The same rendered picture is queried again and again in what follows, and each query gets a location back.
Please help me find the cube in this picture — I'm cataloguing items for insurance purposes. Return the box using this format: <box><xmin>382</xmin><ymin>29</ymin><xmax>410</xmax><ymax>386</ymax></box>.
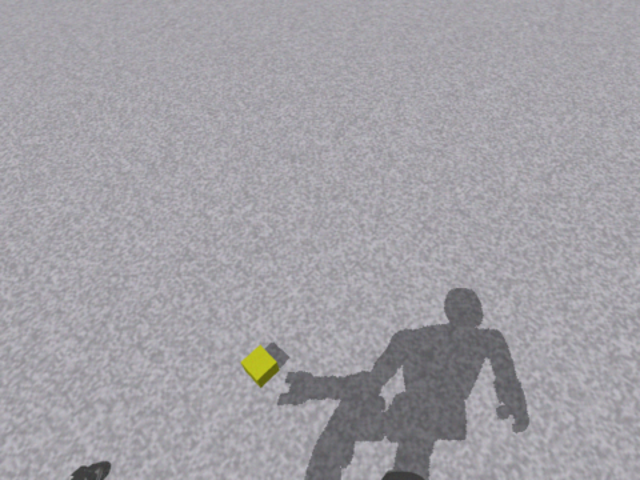
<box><xmin>241</xmin><ymin>345</ymin><xmax>279</xmax><ymax>388</ymax></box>

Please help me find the left robot hand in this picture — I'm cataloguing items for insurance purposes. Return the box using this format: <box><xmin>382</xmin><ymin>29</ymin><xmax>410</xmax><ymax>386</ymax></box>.
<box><xmin>69</xmin><ymin>461</ymin><xmax>111</xmax><ymax>480</ymax></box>

